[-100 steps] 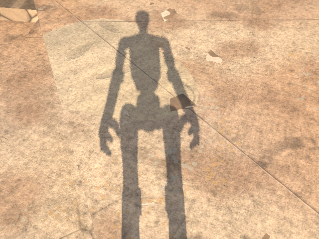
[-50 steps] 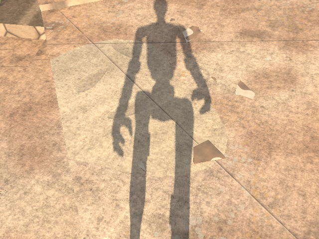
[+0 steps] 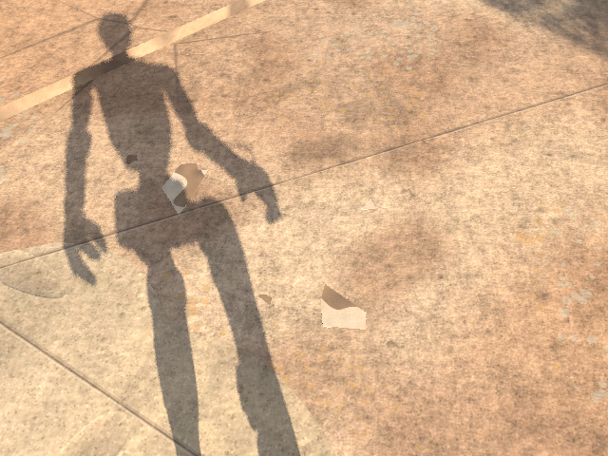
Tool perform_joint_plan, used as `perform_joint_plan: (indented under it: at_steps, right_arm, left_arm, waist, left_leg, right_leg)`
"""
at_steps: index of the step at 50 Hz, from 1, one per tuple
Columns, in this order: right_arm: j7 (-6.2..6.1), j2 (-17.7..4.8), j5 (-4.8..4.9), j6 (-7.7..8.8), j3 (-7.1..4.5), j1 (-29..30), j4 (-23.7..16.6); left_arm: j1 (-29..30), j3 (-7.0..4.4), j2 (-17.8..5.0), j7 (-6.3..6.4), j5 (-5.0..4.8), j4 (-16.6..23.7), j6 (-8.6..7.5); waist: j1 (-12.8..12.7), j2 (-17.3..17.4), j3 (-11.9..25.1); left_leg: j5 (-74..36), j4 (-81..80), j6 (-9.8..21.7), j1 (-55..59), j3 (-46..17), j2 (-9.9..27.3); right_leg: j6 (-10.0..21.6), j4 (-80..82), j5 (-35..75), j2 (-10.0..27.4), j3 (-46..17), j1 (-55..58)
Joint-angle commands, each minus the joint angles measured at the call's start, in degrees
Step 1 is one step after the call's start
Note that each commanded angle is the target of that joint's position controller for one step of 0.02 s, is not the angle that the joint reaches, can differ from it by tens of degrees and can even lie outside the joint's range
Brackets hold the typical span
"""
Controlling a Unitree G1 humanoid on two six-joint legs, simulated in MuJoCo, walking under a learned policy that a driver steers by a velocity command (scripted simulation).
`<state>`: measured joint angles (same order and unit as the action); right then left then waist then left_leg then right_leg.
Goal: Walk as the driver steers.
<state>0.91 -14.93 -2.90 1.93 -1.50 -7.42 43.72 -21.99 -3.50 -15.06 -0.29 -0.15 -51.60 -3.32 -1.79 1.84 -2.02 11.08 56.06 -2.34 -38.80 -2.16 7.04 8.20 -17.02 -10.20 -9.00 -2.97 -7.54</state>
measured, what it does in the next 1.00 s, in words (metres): walks ahead, turning left: left foot, then right foot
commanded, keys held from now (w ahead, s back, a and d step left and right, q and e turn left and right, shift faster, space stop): w+e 0.02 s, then w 0.06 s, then q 0.92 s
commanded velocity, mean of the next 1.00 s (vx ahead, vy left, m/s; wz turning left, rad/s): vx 0.16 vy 0.00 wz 0.27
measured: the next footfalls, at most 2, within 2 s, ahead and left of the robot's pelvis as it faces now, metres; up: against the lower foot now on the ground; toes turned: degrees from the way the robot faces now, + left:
left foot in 0.24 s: +0.33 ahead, +0.10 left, +0.00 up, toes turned -2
right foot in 0.80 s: +0.30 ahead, -0.08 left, +0.00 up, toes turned +20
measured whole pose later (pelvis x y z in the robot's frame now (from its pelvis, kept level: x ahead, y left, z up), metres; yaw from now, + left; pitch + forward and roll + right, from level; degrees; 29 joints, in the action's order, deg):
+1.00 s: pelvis +0.23 +0.00 +0.00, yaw +22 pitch +1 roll +1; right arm 1.5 -18.9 -1.3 -4.4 -5.8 -13.6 43.5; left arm -12.3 -1.4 -14.4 2.8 1.5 -40.9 0.3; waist 0.6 3.6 -1.8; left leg 22.8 64.6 -2.7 -29.4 -4.3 -5.0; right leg 2.5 -23.4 -12.5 -0.3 1.9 -11.4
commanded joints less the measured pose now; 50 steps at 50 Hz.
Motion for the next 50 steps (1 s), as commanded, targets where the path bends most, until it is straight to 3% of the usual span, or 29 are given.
perform_joint_plan:
  at_steps: [1,4,8,10,11,12,13,14,15,16,17,19,23,29,35,38,39,40,41,42,43,44,46,50]
  right_arm:
    - [0.19,-3.6,0.16,-0.24,-0.63,2.9,-4.6]
    - [0.52,-3.3,0.42,0.02,-0.14,7.8,-6.3]
    - [0.56,-2.1,0.96,1.47,0.72,9.5,-6.7]
    - [0.03,-4.7,0.8,2.16,-0.14,2.0,-4.1]
    - [-0.38,-6.0,0.92,2.74,-0.65,-4.5,-1.8]
    - [-0.84,-6.3,0.79,3.65,-0.85,-11.9,0.6]
    - [-1.43,-9.5,0.09,4.06,-1.43,-18.9,2.3]
    - [-0.81,-12.8,0.47,3.31,-2.51,-18.3,2.4]
    - [-0.14,-9.7,3.28,2.32,-2.48,-16.5,1.1]
    - [-0.17,-7.9,3.69,1.96,-2.24,-10.0,-0.4]
    - [-0.27,-5.6,3.38,1.44,-1.72,-6.4,-1.2]
    - [-0.77,-5.7,3.41,0.65,-1.83,-7.0,-0.3]
    - [-0.54,-8.1,2.2,-0.31,-3.03,-7.6,-0.4]
    - [-0.95,-9.2,1.73,-2.92,-4.47,-9.7,-1.5]
    - [-0.8,-9.5,1.13,-4.32,-5.37,-9.7,-2.4]
    - [-0.5,-9.2,1.55,-4.83,-5.52,-7.4,-3.0]
    - [-0.62,-8.7,2.22,-4.78,-5.39,-6.5,-3.4]
    - [-0.84,-5.9,2.87,-4.58,-4.73,-8.5,-3.8]
    - [-1.11,-3.8,3.5,-4.1,-4.44,-9.5,-5.1]
    - [-1.31,-9.5,0.88,-3.82,-5.74,-7.4,-4.4]
    - [-1.0,-10.1,0.78,-3.88,-6.13,-8.0,-3.7]
    - [-0.67,-9.2,0.76,-4.35,-6.01,-9.8,-2.7]
    - [0.14,-8.5,1.06,-5.53,-5.73,-11.6,-1.7]
    - [1.16,-7.2,1.89,-6.34,-4.7,-5.4,-4.1]
  left_arm:
    - [-2.5,-1.8,-7.9,0.11,-0.19,3.4,-0.88]
    - [-6.1,-1.64,-7.5,0.51,0.0,2.7,-0.96]
    - [-7.7,-0.58,-6.0,1.33,0.79,1.4,-1.18]
    - [-5.4,-0.65,-7.2,1.82,1.33,1.6,-1.63]
    - [-3.9,-0.79,-8.0,1.99,1.45,1.7,-1.75]
    - [-2.0,-0.87,-8.6,1.89,0.98,2.0,-1.87]
    - [-2.2,-0.21,-6.6,1.88,0.35,4.0,-2.23]
    - [-14.5,0.49,-1.3,1.88,-2.04,2.4,-1.43]
    - [-13.1,-0.08,-6.6,2.05,0.55,1.3,-0.66]
    - [-5.6,-0.2,-6.8,1.89,1.48,3.2,-0.28]
    - [-1.1,0.02,-6.4,1.69,2.2,4.6,-0.03]
    - [1.0,0.22,-5.3,1.11,2.6,6.1,1.72]
    - [1.0,0.63,-3.4,1.47,2.17,7.0,4.06]
    - [10.0,0.53,-4.2,2.21,1.92,10.1,5.4]
    - [11.9,1.07,-3.9,2.89,0.43,11.5,4.06]
    - [6.6,1.16,-4.0,3.52,-0.24,10.8,2.99]
    - [4.0,0.89,-4.7,3.97,0.06,10.2,2.58]
    - [5.1,-0.06,-9.0,4.52,0.78,10.9,2.35]
    - [9.3,-1.03,-14.3,4.48,1.59,13.4,2.73]
    - [11.6,-1.05,-13.0,4.06,2.39,13.2,3.1]
    - [12.8,0.05,-8.6,3.72,2.02,13.7,2.93]
    - [14.7,0.64,-6.4,3.36,1.65,13.9,2.8]
    - [15.0,0.87,-5.7,3.34,1.62,14.9,2.81]
    - [7.7,-0.06,-7.3,3.16,1.64,13.7,2.96]
  waist:
    - [-0.2,-4.5,0.0]
    - [-2.4,-4.7,0.3]
    - [-3.3,-5.5,-0.3]
    - [0.2,-7.5,2.3]
    - [3.2,-7.7,4.6]
    - [7.2,-6.3,7.3]
    - [8.6,-0.8,14.0]
    - [2.5,13.4,22.7]
    - [3.0,3.9,23.7]
    - [2.2,1.2,15.2]
    - [1.8,-1.4,9.9]
    - [0.2,-0.4,6.0]
    - [-0.9,1.8,7.5]
    - [2.7,5.2,4.8]
    - [4.1,6.1,4.3]
    - [1.3,6.4,4.4]
    - [-0.2,5.4,4.1]
    - [1.6,-2.1,4.0]
    - [2.9,-13.7,3.9]
    - [2.6,-9.0,1.1]
    - [4.2,-6.2,1.5]
    - [5.7,-5.4,1.3]
    - [5.4,-9.6,2.4]
    - [1.0,-9.9,2.9]
  left_leg:
    - [-8.0,-6.6,-0.7,-0.9,2.5,-2.1]
    - [-12.4,-13.2,0.2,-1.9,3.0,-3.2]
    - [-14.0,-23.0,3.7,6.5,6.2,-6.7]
    - [-10.3,-25.5,6.3,14.6,5.7,-9.2]
    - [-10.6,-28.4,7.5,19.7,5.5,-10.1]
    - [-19.4,-34.1,8.7,28.5,4.0,-8.2]
    - [-43.9,-27.9,11.3,43.1,-5.8,2.4]
    - [-74.3,-23.3,24.5,58.2,-25.7,19.0]
    - [-69.1,-28.3,24.8,54.4,-28.8,15.6]
    - [-57.9,-31.2,23.3,46.6,-23.1,12.3]
    - [-50.0,-34.1,21.3,40.0,-19.3,9.0]
    - [-43.3,-37.6,18.5,31.1,-15.1,4.6]
    - [-31.7,-39.3,17.1,23.8,-13.5,1.4]
    - [6.8,-43.6,14.7,21.9,-21.4,-0.7]
    - [6.1,-41.7,13.7,24.1,-27.3,-1.0]
    - [2.9,-39.8,11.1,21.8,-29.1,-2.5]
    - [7.4,-38.5,8.4,18.5,-28.0,-4.8]
    - [17.1,-31.2,4.9,13.6,-22.7,-9.6]
    - [20.4,-15.8,2.3,5.4,-8.1,-19.1]
    - [20.1,-3.5,1.5,5.2,-4.4,-15.1]
    - [17.5,2.6,1.4,8.8,-4.7,-13.6]
    - [14.4,7.1,1.2,9.4,-4.1,-13.4]
    - [12.3,13.6,0.4,7.4,-2.1,-13.1]
    - [12.3,8.5,-1.6,3.0,-0.5,-11.1]
  right_leg:
    - [5.1,5.6,21.0,13.7,-12.7,-0.3]
    - [3.4,4.3,24.9,14.2,-12.4,5.5]
    - [-0.1,0.4,42.4,14.3,-8.1,8.5]
    - [-2.4,-5.7,52.2,15.0,-7.8,10.7]
    - [-3.1,-12.4,55.3,14.5,-7.1,12.0]
    - [-3.8,-21.7,50.0,12.7,-4.9,9.5]
    - [-4.5,-36.2,26.3,9.4,-2.7,-0.5]
    - [-8.2,-57.3,-25.4,0.5,1.0,-16.4]
    - [-7.5,-59.9,-21.4,2.6,-1.6,-18.7]
    - [-7.8,-60.5,-17.0,4.6,-1.9,-21.9]
    - [-7.9,-58.1,-14.7,6.4,-1.4,-23.2]
    - [-8.8,-53.4,-12.6,8.3,-0.8,-20.7]
    - [-10.1,-47.3,-12.3,8.0,0.6,-17.3]
    - [-10.7,-37.4,-10.2,8.5,-0.3,-21.2]
    - [-8.9,-26.0,-13.5,5.7,-1.0,-16.4]
    - [-6.7,-11.6,-11.5,4.0,-0.7,-6.5]
    - [-5.9,-2.8,-7.4,5.2,-1.2,-0.7]
    - [-3.8,4.4,-11.6,14.5,-10.1,3.3]
    - [2.0,8.0,-11.4,30.1,-26.9,3.7]
    - [6.1,5.8,0.0,32.0,-24.5,-4.7]
    - [5.7,3.6,8.3,28.5,-19.0,-6.8]
    - [3.7,2.0,13.2,24.3,-12.4,-7.1]
    - [2.3,-0.1,20.1,20.6,-5.7,-3.6]
    - [3.6,-2.6,26.8,22.0,-3.7,6.0]
Keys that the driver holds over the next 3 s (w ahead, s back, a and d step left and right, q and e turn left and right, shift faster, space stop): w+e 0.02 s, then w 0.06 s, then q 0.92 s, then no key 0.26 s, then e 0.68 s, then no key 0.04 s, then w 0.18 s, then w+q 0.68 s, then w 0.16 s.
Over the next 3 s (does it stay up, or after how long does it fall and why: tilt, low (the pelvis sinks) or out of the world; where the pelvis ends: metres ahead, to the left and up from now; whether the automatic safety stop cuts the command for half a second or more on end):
stays up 0.56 0.06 0.00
